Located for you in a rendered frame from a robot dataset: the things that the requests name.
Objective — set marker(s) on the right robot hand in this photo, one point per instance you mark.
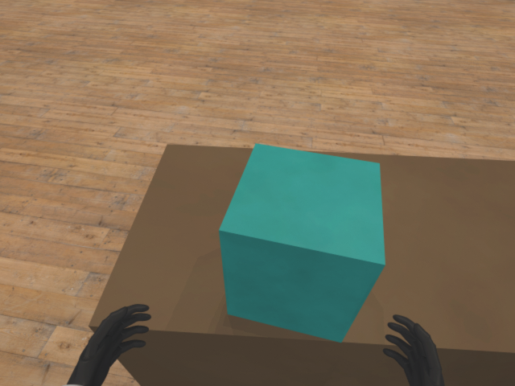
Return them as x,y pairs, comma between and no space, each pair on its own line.
422,368

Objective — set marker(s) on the left robot hand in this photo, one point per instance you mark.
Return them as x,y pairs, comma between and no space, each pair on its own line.
105,346

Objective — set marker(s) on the pedestal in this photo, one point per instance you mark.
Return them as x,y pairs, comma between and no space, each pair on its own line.
449,235

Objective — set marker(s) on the carton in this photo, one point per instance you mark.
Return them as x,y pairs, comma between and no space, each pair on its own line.
302,242

